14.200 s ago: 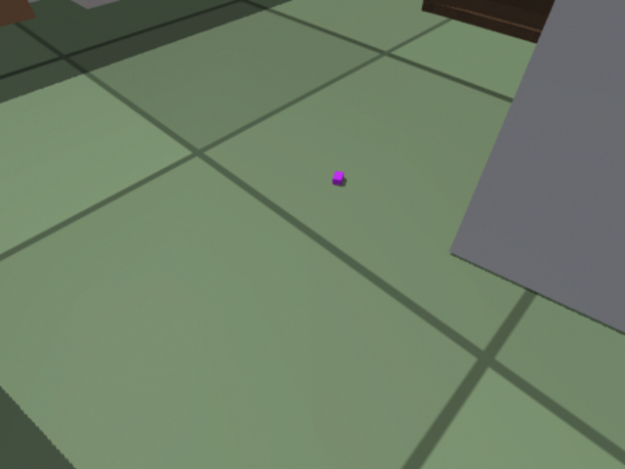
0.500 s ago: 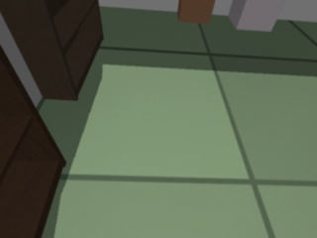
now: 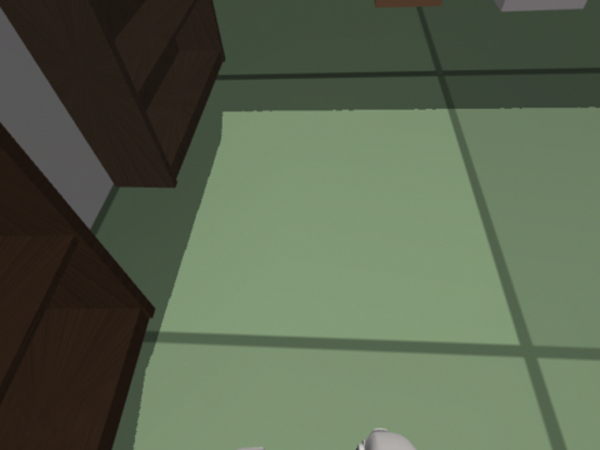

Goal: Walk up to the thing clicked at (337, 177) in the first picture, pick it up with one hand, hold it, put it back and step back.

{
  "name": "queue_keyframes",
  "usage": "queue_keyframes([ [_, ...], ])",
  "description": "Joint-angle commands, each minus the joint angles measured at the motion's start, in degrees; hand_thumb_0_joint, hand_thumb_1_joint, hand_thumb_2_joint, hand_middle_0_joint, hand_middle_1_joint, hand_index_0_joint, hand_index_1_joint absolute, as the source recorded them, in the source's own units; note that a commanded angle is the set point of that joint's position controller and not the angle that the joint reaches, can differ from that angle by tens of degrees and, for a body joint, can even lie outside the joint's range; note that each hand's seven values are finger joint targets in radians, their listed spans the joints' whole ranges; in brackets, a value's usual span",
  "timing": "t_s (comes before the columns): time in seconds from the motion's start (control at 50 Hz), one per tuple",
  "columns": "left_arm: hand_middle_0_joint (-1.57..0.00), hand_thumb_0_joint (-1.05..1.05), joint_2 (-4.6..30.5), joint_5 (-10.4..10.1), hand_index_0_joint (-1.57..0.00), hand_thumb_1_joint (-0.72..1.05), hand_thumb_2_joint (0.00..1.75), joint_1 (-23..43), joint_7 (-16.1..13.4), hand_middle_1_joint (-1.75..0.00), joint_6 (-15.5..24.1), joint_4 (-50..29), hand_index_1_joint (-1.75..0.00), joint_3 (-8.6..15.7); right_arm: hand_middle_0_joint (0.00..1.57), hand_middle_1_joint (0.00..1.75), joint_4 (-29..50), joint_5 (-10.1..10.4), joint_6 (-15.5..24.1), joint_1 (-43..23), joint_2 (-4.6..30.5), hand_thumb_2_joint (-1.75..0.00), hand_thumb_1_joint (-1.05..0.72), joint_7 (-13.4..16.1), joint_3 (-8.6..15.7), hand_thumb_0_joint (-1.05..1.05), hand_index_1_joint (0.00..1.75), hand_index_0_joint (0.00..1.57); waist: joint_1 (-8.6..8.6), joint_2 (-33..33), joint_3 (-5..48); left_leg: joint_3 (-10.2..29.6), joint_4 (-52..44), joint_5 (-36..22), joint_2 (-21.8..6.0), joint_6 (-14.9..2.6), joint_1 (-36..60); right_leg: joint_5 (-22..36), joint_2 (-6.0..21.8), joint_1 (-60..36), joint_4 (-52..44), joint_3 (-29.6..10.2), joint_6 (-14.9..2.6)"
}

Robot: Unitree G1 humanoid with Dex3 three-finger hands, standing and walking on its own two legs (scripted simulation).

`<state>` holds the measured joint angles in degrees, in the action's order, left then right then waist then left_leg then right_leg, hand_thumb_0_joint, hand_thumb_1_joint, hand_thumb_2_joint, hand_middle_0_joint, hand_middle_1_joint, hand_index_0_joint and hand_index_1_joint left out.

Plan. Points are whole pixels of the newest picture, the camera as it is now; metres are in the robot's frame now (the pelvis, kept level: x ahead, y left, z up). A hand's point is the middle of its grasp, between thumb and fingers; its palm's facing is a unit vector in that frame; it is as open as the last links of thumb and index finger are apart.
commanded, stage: walk up
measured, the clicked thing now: out of the picture -0.25 -0.97 -0.74
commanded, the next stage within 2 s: stand in 1.14 s
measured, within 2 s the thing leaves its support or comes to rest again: neither
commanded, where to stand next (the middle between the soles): +0.10 +0.00 m, yaw +0 degrees
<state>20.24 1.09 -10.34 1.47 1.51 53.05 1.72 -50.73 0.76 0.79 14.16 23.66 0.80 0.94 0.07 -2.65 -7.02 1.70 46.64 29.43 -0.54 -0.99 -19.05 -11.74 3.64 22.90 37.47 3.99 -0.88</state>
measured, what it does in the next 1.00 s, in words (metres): steps on the spot: left foot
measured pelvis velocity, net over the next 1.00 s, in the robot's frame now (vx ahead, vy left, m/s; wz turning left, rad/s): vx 0.05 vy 0.00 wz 0.07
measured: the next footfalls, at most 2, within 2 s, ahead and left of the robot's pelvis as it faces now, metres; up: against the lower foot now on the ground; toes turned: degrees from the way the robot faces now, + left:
left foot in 0.20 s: +0.04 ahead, +0.13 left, +0.00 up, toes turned +3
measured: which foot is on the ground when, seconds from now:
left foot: up 0.00-0.18, down 0.20-1.00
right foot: down 0.00-1.00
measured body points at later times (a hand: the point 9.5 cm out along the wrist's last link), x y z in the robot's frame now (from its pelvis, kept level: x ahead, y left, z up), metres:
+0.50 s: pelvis +0.03 +0.00 +0.02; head +0.03 +0.01 +0.47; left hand +0.08 +0.31 -0.12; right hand +0.10 -0.31 -0.10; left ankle +0.00 +0.13 -0.72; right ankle +0.09 -0.12 -0.72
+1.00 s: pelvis +0.05 +0.00 +0.03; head +0.06 +0.00 +0.48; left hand +0.13 +0.31 -0.10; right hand +0.17 -0.30 -0.10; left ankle +0.00 +0.13 -0.72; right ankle +0.09 -0.12 -0.72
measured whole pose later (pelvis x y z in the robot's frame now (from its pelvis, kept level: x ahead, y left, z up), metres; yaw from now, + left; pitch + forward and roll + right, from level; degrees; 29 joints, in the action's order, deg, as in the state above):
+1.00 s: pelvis +0.05 +0.00 +0.03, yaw +4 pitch -2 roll +0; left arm 19.8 0.4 -2.9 0.7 1.1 65.6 0.7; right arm -64.7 -0.2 0.6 4.2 20.9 -0.2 0.0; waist 1.0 -0.5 -2.8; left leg 1.2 20.7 14.9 -0.7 0.9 -4.1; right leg -8.9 3.0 11.2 22.1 6.4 0.2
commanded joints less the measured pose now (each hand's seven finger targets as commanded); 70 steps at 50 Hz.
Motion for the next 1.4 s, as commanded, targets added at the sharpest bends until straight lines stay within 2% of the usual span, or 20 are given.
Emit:
queue_keyframes([
  [0.0, -0.20, 0.00, 15.99, 0.49, -0.20, 0.90, 0.90, 1.49, -1.39, -0.30, 0.97, -3.08, -0.30, 3.78, 0.20, 0.30, -0.79, -0.10, 0.91, 4.87, 10.73, -0.90, -0.90, 0.28, 3.17, 0.00, 0.30, 0.20, 0.74, 16.22, 7.70, 1.12, 2.50, 0.71, -0.71, -0.28, -3.90, -13.94, 13.39, -6.81, -20.65, -18.75, -9.08],
  [0.06, -0.20, 0.00, 15.95, 0.69, -0.20, 0.90, 0.90, 2.18, -1.36, -0.30, 0.69, -2.63, -0.30, 3.98, 0.20, 0.30, -2.87, -0.74, 0.58, 4.82, 10.03, -0.90, -0.90, -0.17, 2.59, 0.00, 0.30, 0.20, 1.50, 16.50, 9.30, -0.71, -2.52, -2.61, -0.02, 0.24, -2.56, -16.26, 11.99, -8.52, -20.21, -16.88, -8.25],
  [0.1, -0.20, 0.00, 15.92, 0.49, -0.20, 0.90, 0.90, 4.28, -1.23, -0.30, 0.25, -2.46, -0.30, 3.97, 0.20, 0.30, -4.52, -1.22, 0.80, 4.84, 9.76, -0.90, -0.90, -0.27, 2.60, 0.00, 0.30, 0.20, 0.90, 15.80, 9.53, -2.38, -7.46, -3.67, 0.27, 0.29, 0.38, -17.40, 11.91, -7.07, -19.54, -14.70, -8.27],
  [0.16, -0.20, 0.00, 14.97, -0.12, -0.20, 0.90, 0.90, 5.42, -1.01, -0.30, -0.34, -1.80, -0.30, 3.41, 0.20, 0.30, -6.33, -1.81, 1.16, 4.74, 9.40, -0.90, -0.90, -0.38, 2.68, 0.00, 0.30, 0.20, -0.36, 11.73, 8.94, -4.16, -17.41, -10.72, 1.01, -0.59, 7.30, -20.13, 10.71, -2.82, -17.37, -11.16, -6.20],
  [0.18, -0.20, 0.00, 13.56, -0.42, -0.20, 0.90, 0.90, 4.86, -0.87, -0.30, -0.48, -1.34, -0.30, 2.89, 0.20, 0.30, -6.69, -2.31, 1.47, 4.14, 10.00, -0.90, -0.90, -0.24, 2.89, 0.00, 0.30, 0.20, -0.54, 9.61, 8.67, -2.41, -20.08, -12.20, 0.14, -1.29, 10.14, -20.46, 9.94, 0.20, -16.53, -10.09, -4.72],
  [0.2, -0.20, 0.00, 12.02, -0.72, -0.20, 0.90, 0.90, 4.87, -0.84, -0.30, -0.50, -1.38, -0.30, 2.35, 0.20, 0.30, -6.64, -2.79, 1.80, 4.26, 11.60, -0.90, -0.90, -0.07, 3.22, 0.00, 0.30, 0.20, -0.80, 4.61, 8.81, 4.54, -24.57, -9.62, -4.23, -2.38, 10.79, -19.99, 8.37, 1.69, -12.90, -8.21, -2.60],
  [0.22, -0.20, 0.00, 10.30, -1.26, -0.20, 0.90, 0.90, 4.95, -0.66, -0.30, -0.67, -0.58, -0.30, 1.86, 0.20, 0.30, -5.57, -2.80, 2.07, -0.69, 14.03, -0.90, -0.90, -0.28, 3.51, 0.00, 0.30, 0.20, 0.54, -1.47, 6.97, 15.30, -29.47, 3.70, -9.47, -4.98, 5.45, -17.44, 3.60, 2.45, -9.50, -4.73, 0.19],
  [0.24, -0.20, 0.00, 12.10, -1.10, -0.20, 0.90, 0.90, 6.41, -0.57, -0.30, -0.86, 0.86, -0.30, 2.41, 0.20, 0.30, -5.22, -2.21, 1.92, -3.99, 14.64, -0.90, -0.90, -0.42, 3.39, 0.00, 0.30, 0.20, 0.76, -2.65, 2.72, 16.90, -32.45, 12.36, -11.75, -6.41, -3.15, -14.27, 0.30, -2.92, -5.28, -2.39, 0.42],
  [0.26, -0.20, 0.00, 12.41, -0.85, -0.20, 0.90, 0.90, 5.58, -0.56, -0.30, -0.62, 2.05, -0.30, 2.73, 0.20, 0.30, -5.21, -2.09, 1.71, -6.53, 13.70, -0.90, -0.90, -0.48, 2.80, 0.00, 0.30, 0.20, 2.05, -2.11, 1.08, 14.04, -32.06, 11.94, -11.36, -6.29, -8.14, -11.85, 0.15, -8.74, -4.31, -2.52, -0.09],
  [0.28, -0.20, 0.00, 12.01, -0.81, -0.20, 0.90, 0.90, 4.47, -0.44, -0.30, -0.15, 2.05, -0.30, 2.34, 0.20, 0.30, -5.11, -2.14, 1.89, -7.43, 11.66, -0.90, -0.90, -0.52, 1.91, 0.00, 0.30, 0.20, 2.80, -0.30, 1.35, 9.18, -29.91, 3.54, -8.55, -4.77, -5.27, -7.88, 1.32, -9.15, -9.88, -3.28, -0.53],
  [0.32, -0.20, 0.00, 11.97, -1.16, -0.20, 0.90, 0.90, 4.22, -0.64, -0.30, 0.55, 3.26, -0.30, 2.21, 0.20, 0.30, -5.99, -1.84, 2.56, -6.03, 9.76, -0.90, -0.90, -0.57, 1.31, 0.00, 0.30, 0.20, 2.33, -1.53, 5.34, 5.56, -25.77, -13.97, -6.21, -2.20, -1.68, 1.48, 3.39, -13.56, -11.30, -4.81, -1.39],
  [0.36, -0.20, 0.00, 12.45, -1.21, -0.20, 0.90, 0.90, 4.75, -0.99, -0.30, 0.59, 4.43, -0.30, 1.91, 0.20, 0.30, -6.63, -1.51, 2.51, -6.31, 10.57, -0.90, -0.90, -0.63, 1.51, 0.00, 0.30, 0.20, 1.68, -2.76, 7.81, 5.29, -25.54, -14.46, -6.02, -1.79, 0.75, 2.34, 3.78, -14.91, -12.95, -4.78, -1.54],
  [0.42, -0.20, 0.00, 12.98, -0.99, -0.20, 0.90, 0.90, 7.09, -0.72, -0.30, 0.33, 5.11, -0.30, 1.41, 0.20, 0.30, -7.75, -1.77, 1.83, -5.80, 10.58, -0.90, -0.90, -0.48, 1.59, 0.00, 0.30, 0.20, 0.81, -2.11, 4.97, 5.86, -28.72, -5.29, -5.91, -1.94, -0.16, -7.55, 4.10, -12.64, -15.19, -6.54, -1.38],
  [0.48, -0.20, 0.00, 12.45, -1.28, -0.20, 0.90, 0.90, 5.79, -0.73, -0.30, 0.41, 6.73, -0.30, 1.09, 0.20, 0.30, -8.32, -1.52, 2.10, -6.87, 11.03, -0.90, -0.90, -0.36, 1.49, 0.00, 0.30, 0.20, 1.53, -1.36, 6.09, 6.21, -28.43, -14.27, -7.19, -2.13, 3.09, 0.53, 3.69, -14.08, -14.50, -4.42, -1.11],
  [0.52, -0.20, 0.00, 12.54, -1.27, -0.20, 0.90, 0.90, 6.06, -0.84, -0.30, 0.72, 7.44, -0.30, 1.01, 0.20, 0.30, -8.59, -1.17, 2.19, -6.84, 10.72, -0.90, -0.90, -0.22, 1.47, 0.00, 0.30, 0.20, 1.09, 0.76, 7.82, 4.69, -26.94, -21.06, -6.56, -1.81, 5.40, 7.97, 4.61, -15.74, -15.02, -4.80, -1.09],
  [0.6, -0.20, 0.00, 12.48, -1.35, -0.20, 0.90, 0.90, 7.62, -1.14, -0.30, 0.94, 8.30, -0.30, 1.02, 0.20, 0.30, -9.52, -0.76, 1.96, -6.14, 10.25, -0.90, -0.90, 0.06, 1.73, 0.00, 0.30, 0.20, 0.01, 3.34, 10.85, 3.48, -25.63, -29.09, -6.13, -1.15, 9.64, 15.11, 5.76, -17.42, -14.85, -5.03, -1.47],
  [0.9, -0.20, 0.00, 11.88, -0.86, -0.20, 0.90, 0.90, 9.77, -1.66, -0.30, 0.73, 9.52, -0.30, 1.32, 0.20, 0.30, -10.77, -1.09, 1.08, -11.27, 9.24, -0.90, -0.90, -0.24, 1.60, 0.00, 0.30, 0.20, 0.76, 4.02, 9.94, 2.95, -28.75, -28.68, -5.92, -0.61, 11.29, 12.64, 5.77, -18.47, -17.87, -4.71, 0.10],
  [1.1, -0.20, 0.00, 11.55, -0.64, -0.20, 0.90, 0.90, 10.40, -1.64, -0.30, 0.48, 9.30, -0.30, 1.55, 0.20, 0.30, -11.53, -1.29, 1.21, -11.08, 9.14, -0.90, -0.90, -0.15, 1.48, 0.00, 0.30, 0.20, 0.56, 2.14, 9.99, 2.62, -30.79, -27.24, -6.02, -0.21, 10.21, 11.60, 5.40, -20.93, -18.60, -4.39, 0.06],
  [1.14, -0.20, 0.00, 11.24, -0.77, -0.20, 0.90, 0.90, 10.46, -1.74, -0.30, 0.44, 9.80, -0.30, 1.13, 0.20, 0.30, -10.97, -1.30, 1.03, -12.52, 8.50, -0.90, -0.90, -0.19, 1.28, 0.00, 0.30, 0.20, 0.56, 1.19, 9.51, 3.70, -31.49, -30.67, -7.32, 0.58, 9.68, 13.93, 5.45, -21.73, -18.61, -4.43, 0.13],
  [1.38, -0.20, 0.00, 11.31, -0.74, -0.20, 0.90, 0.90, 9.77, -1.75, -0.30, 0.19, 10.43, -0.30, 0.77, 0.20, 0.30, -11.77, -1.37, 0.82, -11.42, 8.66, -0.90, -0.90, -0.16, 1.26, 0.00, 0.30, 0.20, 0.49, 2.11, 9.81, 3.72, -32.65, -26.70, -7.20, 0.84, 11.33, 10.60, 5.57, -20.72, -19.93, -4.64, -0.02],
])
